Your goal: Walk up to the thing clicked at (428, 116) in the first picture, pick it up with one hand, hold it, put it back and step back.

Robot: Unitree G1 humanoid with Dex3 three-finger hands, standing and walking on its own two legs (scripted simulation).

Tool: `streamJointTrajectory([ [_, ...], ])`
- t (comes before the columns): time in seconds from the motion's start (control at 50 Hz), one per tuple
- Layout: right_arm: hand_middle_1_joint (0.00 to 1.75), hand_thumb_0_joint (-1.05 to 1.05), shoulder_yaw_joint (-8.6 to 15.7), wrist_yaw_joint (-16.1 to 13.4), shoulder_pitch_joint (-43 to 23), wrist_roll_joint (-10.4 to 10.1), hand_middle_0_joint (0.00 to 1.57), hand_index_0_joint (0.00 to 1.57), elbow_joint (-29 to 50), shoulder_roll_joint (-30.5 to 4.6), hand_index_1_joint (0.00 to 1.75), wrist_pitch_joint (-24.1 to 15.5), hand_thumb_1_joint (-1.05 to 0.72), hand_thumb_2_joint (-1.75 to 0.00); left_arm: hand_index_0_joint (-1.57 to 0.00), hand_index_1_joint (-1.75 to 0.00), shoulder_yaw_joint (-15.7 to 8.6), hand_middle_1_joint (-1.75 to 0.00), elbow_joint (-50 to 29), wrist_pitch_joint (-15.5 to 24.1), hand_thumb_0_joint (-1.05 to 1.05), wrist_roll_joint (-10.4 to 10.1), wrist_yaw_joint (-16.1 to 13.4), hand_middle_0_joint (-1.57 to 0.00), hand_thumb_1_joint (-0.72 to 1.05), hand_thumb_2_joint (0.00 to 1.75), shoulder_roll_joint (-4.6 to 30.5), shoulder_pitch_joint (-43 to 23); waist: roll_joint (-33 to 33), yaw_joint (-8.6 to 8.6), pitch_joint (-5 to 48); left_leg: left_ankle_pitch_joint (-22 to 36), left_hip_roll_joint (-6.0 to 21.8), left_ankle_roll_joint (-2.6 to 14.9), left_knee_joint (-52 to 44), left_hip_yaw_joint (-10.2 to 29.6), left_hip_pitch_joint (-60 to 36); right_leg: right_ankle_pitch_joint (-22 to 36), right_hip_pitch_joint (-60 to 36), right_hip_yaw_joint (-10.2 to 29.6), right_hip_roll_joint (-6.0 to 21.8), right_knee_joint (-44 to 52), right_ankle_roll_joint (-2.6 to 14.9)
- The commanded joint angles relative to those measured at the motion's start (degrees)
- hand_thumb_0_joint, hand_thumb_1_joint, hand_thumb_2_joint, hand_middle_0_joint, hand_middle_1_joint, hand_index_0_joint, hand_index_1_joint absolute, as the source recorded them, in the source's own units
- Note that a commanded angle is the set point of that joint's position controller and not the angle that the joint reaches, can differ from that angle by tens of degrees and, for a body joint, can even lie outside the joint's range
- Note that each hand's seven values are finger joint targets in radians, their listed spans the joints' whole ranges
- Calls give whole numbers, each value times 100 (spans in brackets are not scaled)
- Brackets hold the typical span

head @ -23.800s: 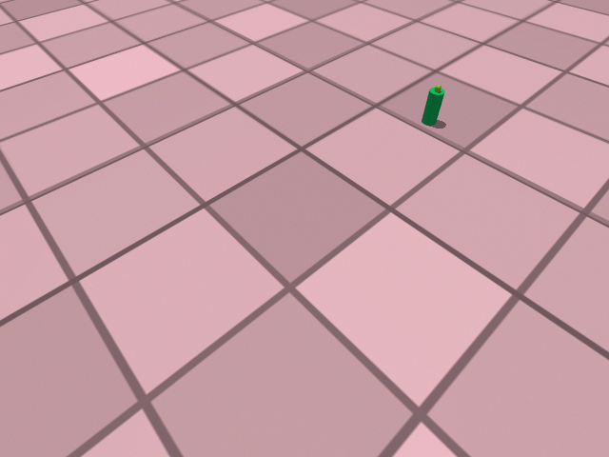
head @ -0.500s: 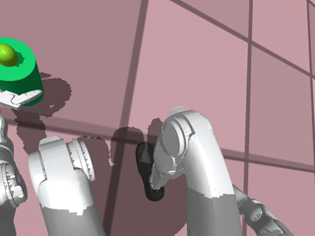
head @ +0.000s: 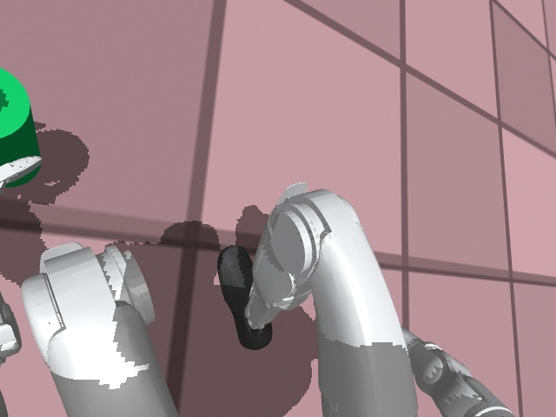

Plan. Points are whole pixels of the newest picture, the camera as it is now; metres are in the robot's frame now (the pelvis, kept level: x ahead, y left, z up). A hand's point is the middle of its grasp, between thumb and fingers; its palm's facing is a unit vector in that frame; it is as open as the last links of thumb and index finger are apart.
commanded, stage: lower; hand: left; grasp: from the side
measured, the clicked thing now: out of the picture +0.47 +0.23 -0.17
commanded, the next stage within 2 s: loosen in 0.16 s
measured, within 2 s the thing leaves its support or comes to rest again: rests again in 0.50 s
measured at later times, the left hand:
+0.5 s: hand out of the picture +0.47 +0.24 -0.18, palm faces +0.20 -0.98 -0.02, open 11.2 cm
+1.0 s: hand out of the picture +0.48 +0.24 -0.17, palm faces +0.19 -0.98 -0.02, open 16.1 cm
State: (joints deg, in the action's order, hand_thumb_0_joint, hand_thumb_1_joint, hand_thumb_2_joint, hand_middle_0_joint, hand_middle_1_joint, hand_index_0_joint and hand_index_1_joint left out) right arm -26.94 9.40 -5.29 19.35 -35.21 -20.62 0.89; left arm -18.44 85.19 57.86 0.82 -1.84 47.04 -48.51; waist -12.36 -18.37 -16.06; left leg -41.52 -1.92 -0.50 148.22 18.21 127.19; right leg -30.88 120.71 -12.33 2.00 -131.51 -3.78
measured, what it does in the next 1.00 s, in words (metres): stands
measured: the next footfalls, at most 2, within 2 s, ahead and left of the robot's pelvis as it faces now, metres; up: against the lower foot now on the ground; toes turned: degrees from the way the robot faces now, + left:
none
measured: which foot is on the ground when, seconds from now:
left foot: down 0.00-1.00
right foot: down 0.00-1.00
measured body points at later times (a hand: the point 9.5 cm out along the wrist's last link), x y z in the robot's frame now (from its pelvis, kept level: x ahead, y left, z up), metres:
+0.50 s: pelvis +0.00 +0.00 +0.00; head +0.26 +0.18 +0.32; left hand +0.46 +0.29 -0.18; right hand +0.13 -0.25 -0.04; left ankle +0.08 +0.12 -0.27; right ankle +0.16 -0.13 -0.27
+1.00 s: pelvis +0.00 +0.00 +0.01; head +0.26 +0.18 +0.32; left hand +0.46 +0.29 -0.16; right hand +0.12 -0.25 -0.04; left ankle +0.08 +0.12 -0.27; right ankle +0.16 -0.13 -0.27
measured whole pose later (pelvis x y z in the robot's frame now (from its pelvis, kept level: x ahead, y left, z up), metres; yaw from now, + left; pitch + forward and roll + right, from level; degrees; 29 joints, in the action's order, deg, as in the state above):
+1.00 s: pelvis +0.00 +0.00 +0.01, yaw -1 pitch +18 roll -19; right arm -29.3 8.9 -6.8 19.9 -34.0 -21.0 1.4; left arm -19.8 86.3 62.2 -0.2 0.3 49.4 -48.8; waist -13.5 -19.2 -16.4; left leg -41.8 -1.7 -0.1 147.8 19.6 126.4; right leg -30.6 119.1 -13.6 1.3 -129.6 -4.2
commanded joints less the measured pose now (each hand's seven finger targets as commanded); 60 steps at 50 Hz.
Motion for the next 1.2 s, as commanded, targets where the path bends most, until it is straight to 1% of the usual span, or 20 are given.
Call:
streamJointTrajectory([
  [0.0,30,0,584,-102,484,39,20,20,-24,-2089,30,61,-90,-91,-129,-143,-60,-142,-1029,668,0,-92,26,-129,13,129,429,-1966,3419,-862,3606,910,325,-161,-2109,-304,-2664,877,-1884,-558,-345,716,372],
  [0.12,30,0,507,-99,514,79,20,20,-58,-2111,30,77,-90,-90,-127,-141,-77,-140,-1062,718,0,-116,4,-126,11,128,541,-1915,3436,-899,3706,1364,330,-156,-2000,-307,-2797,1224,-2124,-553,-376,737,352],
  [0.18,30,0,478,-98,452,95,20,20,-23,-2110,30,81,-90,-91,-127,-143,-71,-141,-1018,734,0,-128,-37,-127,8,129,535,-1994,3338,-989,3579,1221,327,-127,-1973,-322,-2636,1141,-2156,-559,-391,788,347],
  [0.24,30,0,457,-94,384,114,20,20,-15,-2114,30,61,-90,-91,-127,-142,-103,-140,-1035,805,0,-126,-70,-127,11,129,645,-2044,3327,-965,3583,1050,313,-112,-1954,-345,-2583,1028,-2152,-565,-409,815,352],
  [0.26,30,0,460,-98,379,128,20,20,-19,-2120,30,57,-92,-91,-131,-136,-69,-134,-1027,810,0,-144,-55,-131,6,121,566,-1954,3329,-957,3622,1107,324,-124,-1943,-332,-2648,1081,-2180,-576,-412,820,342],
  [0.32,30,0,451,-88,356,131,20,20,-16,-2155,30,45,-92,-90,-111,-112,-132,-110,-1167,874,0,-215,-29,-110,-11,97,597,-1999,3473,-962,3717,1255,355,-175,-1996,-260,-2908,1155,-2139,-603,-405,759,352],
  [0.36,30,0,446,-92,345,125,20,20,-20,-2175,30,38,-92,-90,-102,-97,-90,-98,-1082,867,0,-216,-6,-101,-17,81,570,-2081,3479,-1045,3564,1175,352,-167,-2027,-238,-2795,1109,-2061,-622,-404,760,359],
  [0.4,30,0,432,-96,331,134,20,20,-19,-2152,30,54,-92,-90,-96,-89,-67,-89,-1117,880,0,-191,-3,-95,-21,65,588,-2071,3500,-1016,3544,1188,356,-171,-2031,-237,-2822,1119,-2082,-617,-400,783,357],
  [0.46,30,0,413,-96,303,138,20,20,-9,-2159,30,60,-93,-90,-72,-67,-33,-66,-967,862,0,-174,5,-72,-42,50,573,-1969,3411,-1051,3459,1051,344,-144,-2012,-246,-2688,1037,-2078,-621,-404,811,349],
  [0.48,30,0,431,-94,321,129,20,20,-18,-2153,30,62,-92,-90,-66,-60,-66,-59,-890,843,0,-165,-2,-67,-45,44,582,-1851,3340,-983,3473,1068,338,-148,-2024,-266,-2684,1032,-2063,-611,-407,818,359],
  [0.52,30,0,420,-103,290,121,20,20,-22,-2176,30,84,-93,-90,-59,-52,-31,-51,-556,787,0,-121,6,-59,-52,37,531,-1734,3339,-1030,3233,996,350,-158,-2080,-214,-2635,969,-1887,-643,-389,823,365],
  [0.56,30,0,402,-112,319,107,20,20,16,-2202,30,117,-93,-90,-58,-50,-31,-49,-340,733,0,-123,-27,-58,-57,35,492,-1654,3162,-1086,3102,852,334,-136,-2107,-188,-2489,880,-1851,-681,-403,891,359],
  [0.6,30,0,392,-116,290,104,20,20,69,-2145,30,132,-92,-90,-52,-46,-38,-45,-399,752,0,-155,-18,-53,-60,32,496,-1611,2921,-1008,3127,768,296,-84,-2071,-251,-2292,832,-1989,-660,-425,966,345],
  [0.8,30,0,379,-113,280,101,20,20,64,-2140,30,56,-92,-90,-35,-28,41,-27,-394,853,0,-202,77,-36,-61,21,537,-1725,3007,-1025,3215,667,295,-72,-2034,-282,-2310,770,-2025,-636,-450,973,353],
  [0.84,30,0,382,-123,224,84,20,20,91,-2128,30,59,-90,-90,-22,-22,38,-20,-384,864,0,-171,105,-24,-51,23,560,-1720,2962,-1002,3126,592,296,-72,-2059,-280,-2263,693,-1917,-650,-441,973,367],
  [0.92,30,0,419,-158,347,66,20,20,41,-2153,30,130,-90,-90,-15,-13,-144,-12,-727,849,0,-154,220,-16,-47,17,883,-1691,3330,-848,3397,831,327,-116,-2112,-282,-2576,830,-1987,-621,-410,898,381],
  [0.98,30,0,495,-182,459,11,20,20,52,-2095,30,193,-90,-90,-10,-8,-597,-7,-1370,713,0,-189,262,-12,-49,13,1335,-1526,3563,-531,3849,1244,347,-125,-2125,-415,-2701,1086,-2307,-515,-388,846,389],
  [1.02,30,0,609,-214,581,-27,20,20,44,-2109,30,273,-91,-90,-9,-4,-823,-3,-1843,565,0,-130,311,-11,-49,9,1646,-1609,3968,-436,4171,1514,387,-179,-2207,-425,-3061,1185,-2218,-468,-361,775,415],
  [1.1,30,0,913,-267,763,-214,20,20,145,-2021,30,391,-91,-90,-10,-4,-958,-2,-2454,78,0,-172,539,-12,-49,6,1469,-1344,4108,-257,4504,1540,399,-186,-2410,-516,-3116,1126,-2125,-340,-316,786,460],
  [1.18,30,0,1146,-319,1064,-462,20,20,109,-1902,30,408,-89,-90,-14,-8,-255,-7,-2150,-527,0,-228,970,-15,-49,9,499,-1069,3638,-419,3927,918,363,-83,-2537,-558,-2528,763,-1601,-309,-285,908,480],
])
